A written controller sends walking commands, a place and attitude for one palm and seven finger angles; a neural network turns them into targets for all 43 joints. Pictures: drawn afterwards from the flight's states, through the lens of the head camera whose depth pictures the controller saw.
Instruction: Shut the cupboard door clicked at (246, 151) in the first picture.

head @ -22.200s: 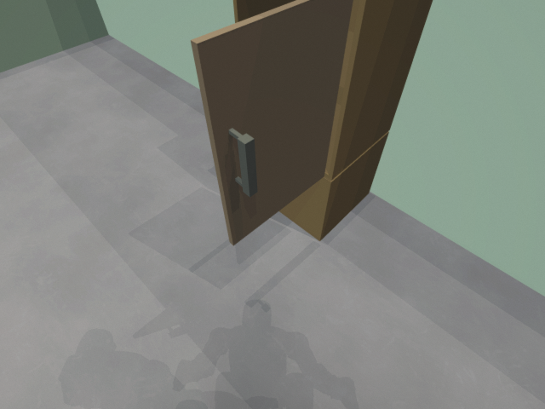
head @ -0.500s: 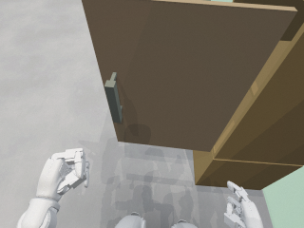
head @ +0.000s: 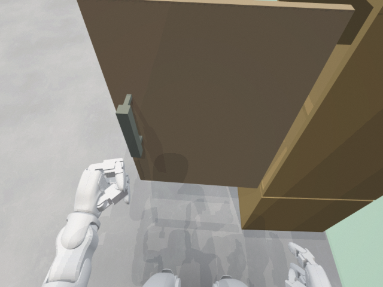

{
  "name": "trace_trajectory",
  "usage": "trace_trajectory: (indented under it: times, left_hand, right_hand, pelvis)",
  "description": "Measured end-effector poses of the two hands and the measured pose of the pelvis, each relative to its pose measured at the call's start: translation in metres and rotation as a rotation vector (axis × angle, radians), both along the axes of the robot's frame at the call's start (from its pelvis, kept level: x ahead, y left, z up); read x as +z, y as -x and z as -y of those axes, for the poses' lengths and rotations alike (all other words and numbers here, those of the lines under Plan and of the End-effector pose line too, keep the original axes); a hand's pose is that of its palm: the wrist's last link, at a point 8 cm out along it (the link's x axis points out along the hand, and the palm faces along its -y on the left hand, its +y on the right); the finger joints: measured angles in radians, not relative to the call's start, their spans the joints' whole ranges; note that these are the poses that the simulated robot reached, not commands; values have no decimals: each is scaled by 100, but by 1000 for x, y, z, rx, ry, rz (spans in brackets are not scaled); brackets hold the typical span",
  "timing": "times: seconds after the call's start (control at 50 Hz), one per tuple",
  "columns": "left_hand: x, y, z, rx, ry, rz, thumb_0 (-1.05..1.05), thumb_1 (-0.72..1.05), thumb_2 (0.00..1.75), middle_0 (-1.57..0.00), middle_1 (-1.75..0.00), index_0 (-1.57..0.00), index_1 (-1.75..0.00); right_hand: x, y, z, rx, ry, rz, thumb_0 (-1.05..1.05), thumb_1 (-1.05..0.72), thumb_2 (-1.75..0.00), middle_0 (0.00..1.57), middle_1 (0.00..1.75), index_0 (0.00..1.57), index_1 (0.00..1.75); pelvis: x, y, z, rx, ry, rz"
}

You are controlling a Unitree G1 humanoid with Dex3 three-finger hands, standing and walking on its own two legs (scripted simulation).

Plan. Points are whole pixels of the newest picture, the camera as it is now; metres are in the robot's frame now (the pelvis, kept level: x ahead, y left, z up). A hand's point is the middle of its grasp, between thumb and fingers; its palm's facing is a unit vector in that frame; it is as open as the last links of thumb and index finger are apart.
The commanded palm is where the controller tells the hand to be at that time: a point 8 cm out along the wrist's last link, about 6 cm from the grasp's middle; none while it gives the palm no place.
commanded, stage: bring the fist close to the handle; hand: left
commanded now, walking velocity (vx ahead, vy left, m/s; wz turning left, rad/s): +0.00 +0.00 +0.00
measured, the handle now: (133, 127) +0.46 +0.16 +0.05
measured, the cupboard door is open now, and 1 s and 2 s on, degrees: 87 87 69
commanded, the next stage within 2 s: push the door shut along its arc in 0.76 s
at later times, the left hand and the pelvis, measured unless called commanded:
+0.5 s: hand (141, 161) +0.36 +0.12 +0.05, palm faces -0.05 -1.00 -0.03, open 3.1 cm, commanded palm +0.33 +0.18 +0.05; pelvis +0.00 -0.01 +0.00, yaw -1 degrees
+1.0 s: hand (141, 162) +0.36 +0.12 +0.05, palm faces -0.08 -1.00 -0.04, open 3.1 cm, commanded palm +0.35 +0.18 +0.05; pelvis -0.01 +0.00 +0.00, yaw -1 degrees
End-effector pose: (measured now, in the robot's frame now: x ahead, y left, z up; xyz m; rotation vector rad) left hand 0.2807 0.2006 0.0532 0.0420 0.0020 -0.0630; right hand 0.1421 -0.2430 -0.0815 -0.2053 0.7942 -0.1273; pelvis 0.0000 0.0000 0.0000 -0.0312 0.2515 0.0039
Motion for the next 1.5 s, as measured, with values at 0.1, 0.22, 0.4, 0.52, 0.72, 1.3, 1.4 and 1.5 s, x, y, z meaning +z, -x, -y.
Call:
trace_trajectory:
  times: [0.1, 0.22, 0.4, 0.52, 0.72, 1.3, 1.4, 1.5]
  left_hand:
    - [0, -15, 5, 2, 2, 2, 1, 90, 89, -130, -150, -130, -150]
    - [1, -29, 11, 3, 6, 5, 1, 90, 89, -130, -150, -130, -150]
    - [0, -57, 20, 6, 11, 8, 1, 90, 90, -130, -150, -130, -150]
    - [1, -62, 21, 10, 11, 2, 1, 90, 89, -130, -150, -129, -150]
    - [-1, -49, 14, 17, 7, 12, 1, 90, 90, -130, -150, -129, -150]
    - [3, -100, 15, -85, -5, 4, 1, 90, 89, -133, -150, -132, -150]
    - [3, -114, 13, -100, -3, 0, 1, 90, 90, -134, -150, -133, -150]
    - [4, -129, 12, -115, -4, -8, 1, 90, 89, -133, -150, -133, -150]
  right_hand:
    - [-3, 2, 4, -11, -4, -23, 1, -90, -90, 20, 30, 21, 30]
    - [-4, 5, 6, -20, -12, -41, 1, -90, -90, 20, 30, 21, 30]
    - [-11, 17, 11, -37, -12, -92, 1, -90, -90, 20, 30, 21, 30]
    - [-12, 30, 14, -62, -23, -129, 1, -90, -90, 20, 30, 21, 30]
    - [-13, 37, 15, -70, -15, -154, 1, -90, -90, 20, 30, 20, 30]
    - [-21, 64, 13, -87, 8, -228, 1, -90, -90, 20, 30, 21, 30]
    - [-25, 84, 16, -103, 22, -281, 1, -90, -90, 20, 30, 21, 30]
    - [-28, 102, 17, -120, 32, -328, 1, -90, -90, 20, 30, 21, 30]
  pelvis:
    - [0, 0, 3, -3, -5, -3]
    - [1, 0, 5, -6, -9, -4]
    - [0, 3, 8, -8, -11, -14]
    - [2, 1, 7, -21, -16, -14]
    - [3, 2, 6, -17, -13, -9]
    - [-4, 12, -1, -5, -1, -29]
    - [-6, 16, -2, 1, 5, -42]
    - [-10, 19, -4, 4, 10, -58]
